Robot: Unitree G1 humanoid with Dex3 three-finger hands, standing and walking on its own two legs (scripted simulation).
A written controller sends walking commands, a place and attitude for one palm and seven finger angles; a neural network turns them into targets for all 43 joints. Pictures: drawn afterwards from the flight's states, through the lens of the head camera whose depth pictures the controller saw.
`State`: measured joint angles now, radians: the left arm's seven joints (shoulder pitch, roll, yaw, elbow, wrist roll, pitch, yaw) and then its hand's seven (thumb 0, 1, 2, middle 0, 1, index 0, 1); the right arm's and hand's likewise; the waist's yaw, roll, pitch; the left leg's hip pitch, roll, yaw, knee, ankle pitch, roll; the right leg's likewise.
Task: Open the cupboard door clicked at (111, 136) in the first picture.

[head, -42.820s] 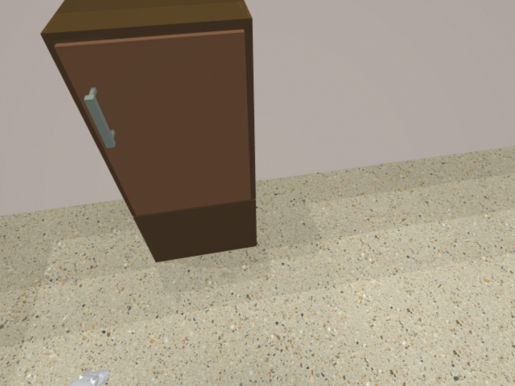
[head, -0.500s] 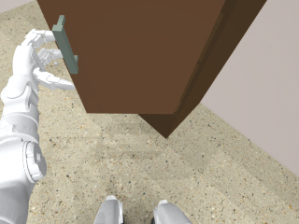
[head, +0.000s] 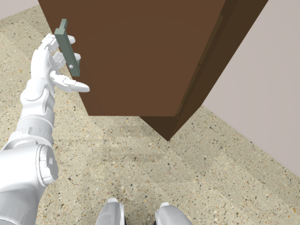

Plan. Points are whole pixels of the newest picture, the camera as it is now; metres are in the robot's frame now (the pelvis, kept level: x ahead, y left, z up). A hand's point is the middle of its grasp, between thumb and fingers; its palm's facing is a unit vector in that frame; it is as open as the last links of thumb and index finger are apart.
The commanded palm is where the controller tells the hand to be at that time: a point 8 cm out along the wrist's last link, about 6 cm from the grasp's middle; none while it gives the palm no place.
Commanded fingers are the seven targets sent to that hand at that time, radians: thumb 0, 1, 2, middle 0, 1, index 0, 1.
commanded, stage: slide the fingers in behind the handle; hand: left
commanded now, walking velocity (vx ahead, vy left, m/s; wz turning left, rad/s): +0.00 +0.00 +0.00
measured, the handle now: (70, 49) +0.56 +0.18 +0.10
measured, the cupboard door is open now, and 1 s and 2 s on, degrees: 45 45 67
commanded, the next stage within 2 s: close the thumb around the handle in 0.42 s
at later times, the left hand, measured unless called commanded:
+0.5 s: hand (71, 65) +0.51 +0.17 +0.09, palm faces -0.02 -1.00 +0.01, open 13.9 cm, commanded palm +0.49 +0.21 +0.09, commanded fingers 0.00 -0.50 0.30 -0.30 -1.20 -0.30 -1.20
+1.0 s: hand (70, 66) +0.50 +0.17 +0.09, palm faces -0.03 -1.00 +0.00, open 7.9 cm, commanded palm +0.49 +0.21 +0.09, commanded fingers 0.00 0.90 0.90 -0.40 -1.35 -0.40 -1.35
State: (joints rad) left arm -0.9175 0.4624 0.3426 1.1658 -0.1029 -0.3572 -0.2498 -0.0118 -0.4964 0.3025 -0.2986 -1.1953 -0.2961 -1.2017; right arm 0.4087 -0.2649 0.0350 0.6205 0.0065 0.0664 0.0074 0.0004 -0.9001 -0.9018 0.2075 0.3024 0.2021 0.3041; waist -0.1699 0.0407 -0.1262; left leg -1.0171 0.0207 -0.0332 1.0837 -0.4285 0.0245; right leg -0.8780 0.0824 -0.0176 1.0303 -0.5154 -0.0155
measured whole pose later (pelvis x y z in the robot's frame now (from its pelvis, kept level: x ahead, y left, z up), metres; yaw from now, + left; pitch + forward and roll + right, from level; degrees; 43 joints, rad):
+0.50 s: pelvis +0.00 +0.00 +0.00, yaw +0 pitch +21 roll -3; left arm -0.93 0.48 0.37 1.18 -0.09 -0.37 -0.24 -0.01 -0.50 0.30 -0.30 -1.20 -0.30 -1.21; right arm 0.41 -0.27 0.04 0.62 0.01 0.07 0.00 0.00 -0.90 -0.90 0.21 0.30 0.20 0.30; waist -0.18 0.04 -0.12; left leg -1.03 0.03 -0.03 1.09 -0.43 0.02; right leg -0.89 0.09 -0.01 1.04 -0.52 -0.02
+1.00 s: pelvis +0.00 +0.00 +0.00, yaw +0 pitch +21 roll -4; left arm -0.90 0.45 0.34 1.15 -0.10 -0.37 -0.23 0.00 0.37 0.68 -0.36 -1.29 -0.36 -1.29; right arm 0.40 -0.26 0.03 0.62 0.00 0.06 0.01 0.00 -0.90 -0.90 0.21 0.30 0.20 0.30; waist -0.16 0.04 -0.13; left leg -1.02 0.02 -0.03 1.09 -0.43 0.03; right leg -0.88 0.08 -0.01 1.03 -0.52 -0.01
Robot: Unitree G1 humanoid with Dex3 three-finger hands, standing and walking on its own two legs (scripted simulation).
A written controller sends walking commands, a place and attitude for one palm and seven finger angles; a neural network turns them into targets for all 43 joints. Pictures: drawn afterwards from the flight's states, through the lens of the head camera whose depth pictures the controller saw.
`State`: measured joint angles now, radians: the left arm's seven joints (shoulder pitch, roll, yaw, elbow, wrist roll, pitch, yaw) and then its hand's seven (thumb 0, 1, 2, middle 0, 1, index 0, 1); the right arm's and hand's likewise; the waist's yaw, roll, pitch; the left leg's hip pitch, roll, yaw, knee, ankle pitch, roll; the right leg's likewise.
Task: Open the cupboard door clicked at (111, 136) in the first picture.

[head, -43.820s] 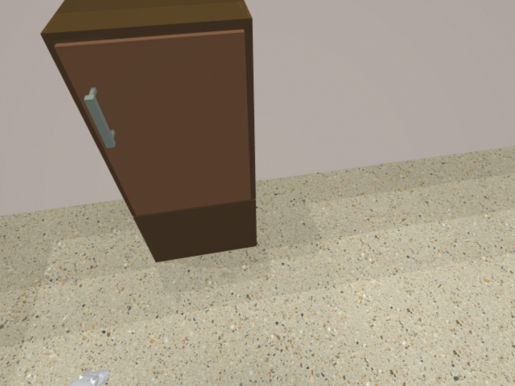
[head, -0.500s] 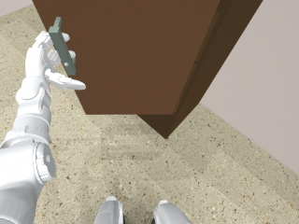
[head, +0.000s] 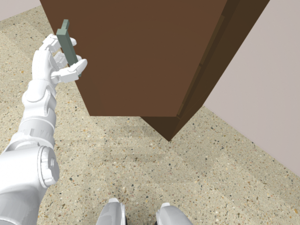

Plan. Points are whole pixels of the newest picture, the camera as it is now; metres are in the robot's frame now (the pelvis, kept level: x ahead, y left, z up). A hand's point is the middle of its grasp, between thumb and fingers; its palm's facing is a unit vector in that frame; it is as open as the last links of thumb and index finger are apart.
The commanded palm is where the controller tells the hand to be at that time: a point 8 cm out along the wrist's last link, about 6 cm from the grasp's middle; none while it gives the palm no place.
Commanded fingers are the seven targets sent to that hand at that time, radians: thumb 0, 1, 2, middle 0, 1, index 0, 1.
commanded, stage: close the thumb around the handle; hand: left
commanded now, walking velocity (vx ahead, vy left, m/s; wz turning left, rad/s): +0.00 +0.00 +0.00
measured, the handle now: (72, 50) +0.56 +0.17 +0.10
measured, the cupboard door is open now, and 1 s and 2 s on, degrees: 45 67 85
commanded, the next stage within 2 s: pull the door open along its arc in 0.22 s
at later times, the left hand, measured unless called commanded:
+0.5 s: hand (77, 69) +0.49 +0.15 +0.09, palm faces -0.02 -1.00 +0.00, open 6.0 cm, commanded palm +0.46 +0.20 +0.09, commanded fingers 0.00 0.90 0.90 -0.40 -1.35 -0.40 -1.35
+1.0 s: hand (94, 114) +0.36 +0.10 +0.09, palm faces +0.28 -0.96 +0.08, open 6.2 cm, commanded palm +0.31 +0.16 +0.09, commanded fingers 0.00 0.90 0.90 -0.40 -1.35 -0.40 -1.35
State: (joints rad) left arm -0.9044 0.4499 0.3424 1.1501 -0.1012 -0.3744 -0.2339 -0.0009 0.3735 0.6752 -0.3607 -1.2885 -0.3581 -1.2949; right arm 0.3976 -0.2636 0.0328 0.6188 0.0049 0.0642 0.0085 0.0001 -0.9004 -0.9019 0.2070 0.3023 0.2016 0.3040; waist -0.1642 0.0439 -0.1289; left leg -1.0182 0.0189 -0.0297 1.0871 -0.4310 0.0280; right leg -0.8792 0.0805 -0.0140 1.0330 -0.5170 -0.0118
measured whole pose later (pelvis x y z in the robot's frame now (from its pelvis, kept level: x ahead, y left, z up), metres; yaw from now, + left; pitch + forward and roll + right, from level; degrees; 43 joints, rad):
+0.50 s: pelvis -0.01 +0.00 +0.00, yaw +0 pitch +20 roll -3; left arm -0.87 0.42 0.34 1.12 -0.10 -0.38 -0.20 0.00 0.71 0.83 -0.32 -1.32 -0.32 -1.33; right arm 0.41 -0.27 0.03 0.61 0.00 0.07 0.01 0.00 -0.90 -0.90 0.21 0.30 0.20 0.30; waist -0.17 0.05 -0.13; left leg -1.01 0.02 -0.02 1.08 -0.42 0.02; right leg -0.88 0.08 0.00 1.04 -0.51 -0.02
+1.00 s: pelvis +0.01 -0.02 +0.02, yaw +1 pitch +13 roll -1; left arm -0.17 0.00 0.05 0.36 -0.07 -0.32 0.28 0.00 0.69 0.80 -0.35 -1.30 -0.32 -1.27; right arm 0.24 -0.22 0.02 0.50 -0.02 0.05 0.05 0.00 -0.90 -0.90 0.20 0.30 0.20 0.30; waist -0.03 0.03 -0.16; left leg -0.78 0.00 -0.01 0.98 -0.42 0.01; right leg -0.67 0.06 0.01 0.98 -0.53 -0.03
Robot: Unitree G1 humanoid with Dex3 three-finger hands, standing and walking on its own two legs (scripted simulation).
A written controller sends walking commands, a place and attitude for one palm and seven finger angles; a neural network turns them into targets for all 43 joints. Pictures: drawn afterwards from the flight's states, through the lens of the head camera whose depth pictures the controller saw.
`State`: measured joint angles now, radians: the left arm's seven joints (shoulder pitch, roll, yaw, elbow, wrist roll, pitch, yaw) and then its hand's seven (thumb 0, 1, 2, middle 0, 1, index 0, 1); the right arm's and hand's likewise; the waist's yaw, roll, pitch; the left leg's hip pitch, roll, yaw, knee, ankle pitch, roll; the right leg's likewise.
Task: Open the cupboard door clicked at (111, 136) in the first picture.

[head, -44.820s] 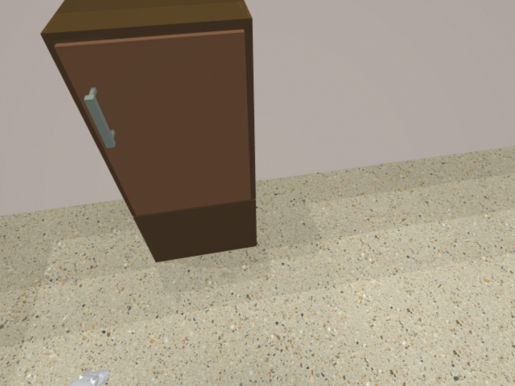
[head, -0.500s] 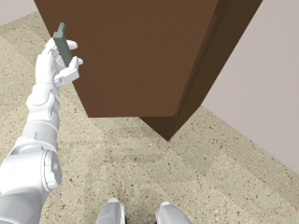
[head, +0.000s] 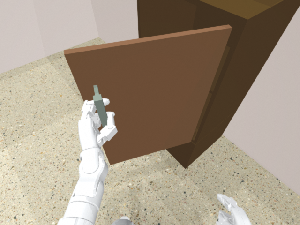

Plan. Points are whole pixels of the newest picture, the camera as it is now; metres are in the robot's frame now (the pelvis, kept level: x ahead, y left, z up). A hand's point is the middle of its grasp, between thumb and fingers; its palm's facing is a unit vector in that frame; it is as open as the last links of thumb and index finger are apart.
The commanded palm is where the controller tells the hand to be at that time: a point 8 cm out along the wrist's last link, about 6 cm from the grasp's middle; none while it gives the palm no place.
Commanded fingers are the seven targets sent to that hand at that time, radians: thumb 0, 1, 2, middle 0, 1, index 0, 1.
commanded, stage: pull the door open along its arc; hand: left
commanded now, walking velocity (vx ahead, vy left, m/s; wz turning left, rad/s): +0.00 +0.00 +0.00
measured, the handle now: (102, 110) +0.41 +0.15 +0.08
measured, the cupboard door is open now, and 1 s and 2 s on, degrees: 67 85 87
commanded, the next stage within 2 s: open thumb and fingers to let go in 0.42 s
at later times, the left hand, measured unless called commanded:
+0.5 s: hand (137, 161) +0.26 +0.04 +0.08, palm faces +0.27 -0.96 -0.01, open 6.1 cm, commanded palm +0.22 +0.09 +0.07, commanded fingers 0.00 0.90 0.90 -0.40 -1.35 -0.40 -1.35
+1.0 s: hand (129, 161) +0.26 +0.06 +0.07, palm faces +0.31 -0.95 +0.01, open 11.8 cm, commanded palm +0.21 +0.09 +0.07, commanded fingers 0.00 -0.50 0.30 -0.28 -1.05 -0.28 -1.05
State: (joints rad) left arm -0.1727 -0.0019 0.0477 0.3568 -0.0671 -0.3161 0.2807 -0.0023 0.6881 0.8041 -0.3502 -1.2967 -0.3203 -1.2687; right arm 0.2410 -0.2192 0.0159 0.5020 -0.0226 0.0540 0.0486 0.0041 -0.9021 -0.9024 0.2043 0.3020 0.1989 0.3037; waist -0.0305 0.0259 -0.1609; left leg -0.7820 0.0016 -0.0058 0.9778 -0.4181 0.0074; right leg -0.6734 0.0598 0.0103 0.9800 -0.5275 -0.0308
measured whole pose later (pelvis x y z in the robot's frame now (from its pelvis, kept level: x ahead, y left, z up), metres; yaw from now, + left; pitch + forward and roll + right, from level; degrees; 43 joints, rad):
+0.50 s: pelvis +0.00 -0.03 +0.01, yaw +2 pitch +8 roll +1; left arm 0.28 -0.06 -0.27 0.00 0.07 -0.25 0.46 0.00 0.69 0.79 -0.32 -1.32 -0.32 -1.33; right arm 0.26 -0.21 0.01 0.50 -0.04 0.05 0.03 0.01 -0.90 -0.90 0.20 0.30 0.20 0.30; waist -0.03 0.05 -0.14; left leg -0.66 -0.01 -0.05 0.92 -0.40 -0.03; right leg -0.55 0.06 -0.03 0.94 -0.53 -0.07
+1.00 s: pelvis +0.00 -0.02 +0.00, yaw +3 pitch +9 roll +0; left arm 0.26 -0.06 -0.27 -0.01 0.07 -0.25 0.47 0.00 -0.17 0.44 -0.32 -1.23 -0.32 -1.24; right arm 0.21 -0.20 0.02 0.49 -0.05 0.01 0.03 0.01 -0.90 -0.90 0.21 0.30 0.20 0.30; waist -0.01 0.05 -0.14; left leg -0.71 -0.02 -0.06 0.98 -0.42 -0.02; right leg -0.59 0.04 -0.05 0.99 -0.56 -0.06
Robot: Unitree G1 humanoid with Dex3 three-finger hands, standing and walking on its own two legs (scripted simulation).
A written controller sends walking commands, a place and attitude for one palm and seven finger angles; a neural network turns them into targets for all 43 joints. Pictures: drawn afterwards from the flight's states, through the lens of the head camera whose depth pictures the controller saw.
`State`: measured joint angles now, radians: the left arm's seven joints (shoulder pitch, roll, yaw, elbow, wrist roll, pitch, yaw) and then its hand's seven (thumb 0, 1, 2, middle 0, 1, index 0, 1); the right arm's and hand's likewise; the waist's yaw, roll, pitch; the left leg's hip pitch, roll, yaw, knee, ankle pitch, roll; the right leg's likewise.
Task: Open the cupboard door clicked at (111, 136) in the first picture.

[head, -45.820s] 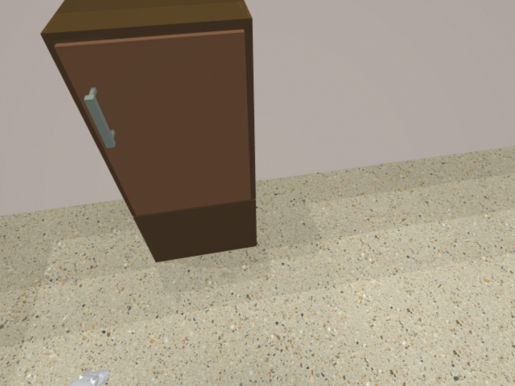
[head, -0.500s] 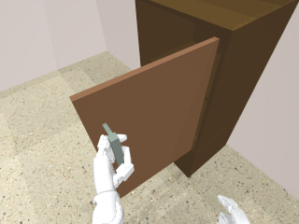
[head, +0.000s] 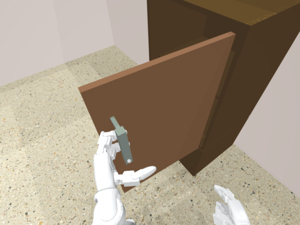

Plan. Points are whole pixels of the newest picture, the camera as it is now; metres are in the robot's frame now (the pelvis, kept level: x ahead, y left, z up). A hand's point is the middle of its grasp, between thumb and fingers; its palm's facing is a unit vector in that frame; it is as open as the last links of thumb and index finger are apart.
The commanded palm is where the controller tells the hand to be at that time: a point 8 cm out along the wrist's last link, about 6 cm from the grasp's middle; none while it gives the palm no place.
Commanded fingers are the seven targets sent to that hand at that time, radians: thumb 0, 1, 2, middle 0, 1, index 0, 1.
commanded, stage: open thumb and fingers to let go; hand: left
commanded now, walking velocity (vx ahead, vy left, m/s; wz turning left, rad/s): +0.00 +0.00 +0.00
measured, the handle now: (121, 141) +0.31 +0.09 +0.08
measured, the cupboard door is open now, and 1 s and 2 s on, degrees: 85 87 87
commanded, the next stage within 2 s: slide the hand sideways off the handle in 0.34 s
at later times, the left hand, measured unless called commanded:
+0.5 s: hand (131, 163) +0.26 +0.06 +0.07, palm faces +0.15 -0.99 -0.01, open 15.9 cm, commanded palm +0.22 +0.10 +0.07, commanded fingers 0.00 -0.50 0.30 -0.15 -0.30 -0.15 -0.30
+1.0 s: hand (121, 183) +0.21 +0.08 +0.07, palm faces -0.17 -0.99 +0.01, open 16.3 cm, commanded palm +0.19 +0.13 +0.07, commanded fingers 0.00 -0.50 0.30 -0.15 -0.30 -0.15 -0.30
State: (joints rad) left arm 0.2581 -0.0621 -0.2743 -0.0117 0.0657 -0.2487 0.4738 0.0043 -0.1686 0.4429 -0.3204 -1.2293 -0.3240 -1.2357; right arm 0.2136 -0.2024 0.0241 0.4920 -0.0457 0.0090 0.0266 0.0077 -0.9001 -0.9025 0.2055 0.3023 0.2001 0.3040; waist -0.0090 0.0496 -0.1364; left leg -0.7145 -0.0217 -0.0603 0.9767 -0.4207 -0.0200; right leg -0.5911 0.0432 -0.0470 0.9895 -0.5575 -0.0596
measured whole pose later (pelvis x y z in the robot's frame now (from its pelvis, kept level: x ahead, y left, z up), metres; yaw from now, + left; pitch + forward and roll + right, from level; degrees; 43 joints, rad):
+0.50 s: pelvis -0.01 +0.01 +0.00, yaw +0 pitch +8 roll -1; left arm 0.19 -0.04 -0.30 0.02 0.08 -0.20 0.44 -0.01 -0.49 0.30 -0.20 -0.42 -0.20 -0.42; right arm 0.21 -0.19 0.04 0.50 -0.04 0.01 0.03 0.01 -0.90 -0.90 0.21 0.30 0.20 0.30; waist -0.02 0.05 -0.13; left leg -0.73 -0.02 -0.05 1.00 -0.41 0.00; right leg -0.60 0.04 -0.04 1.00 -0.54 -0.04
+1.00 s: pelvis -0.01 +0.03 -0.01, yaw -2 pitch +9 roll -1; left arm 0.41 0.08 -0.28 -0.20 -0.01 -0.26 0.07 -0.01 -0.50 0.30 -0.15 -0.30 -0.14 -0.30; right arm 0.27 -0.21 0.04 0.37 0.00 0.03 0.04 0.01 -0.90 -0.90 0.21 0.30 0.20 0.30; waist -0.02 0.05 -0.13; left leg -0.76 -0.02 -0.02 1.04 -0.44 0.02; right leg -0.64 0.04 -0.01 1.04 -0.56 -0.02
